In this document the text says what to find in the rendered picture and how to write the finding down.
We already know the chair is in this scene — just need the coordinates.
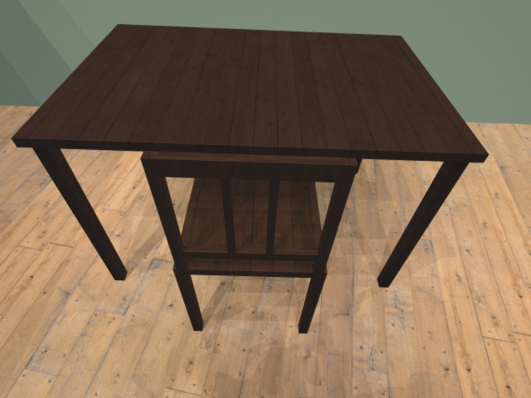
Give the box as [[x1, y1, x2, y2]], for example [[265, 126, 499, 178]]
[[140, 151, 358, 333]]

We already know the table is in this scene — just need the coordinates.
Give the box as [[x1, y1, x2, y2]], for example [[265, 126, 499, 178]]
[[11, 24, 489, 288]]

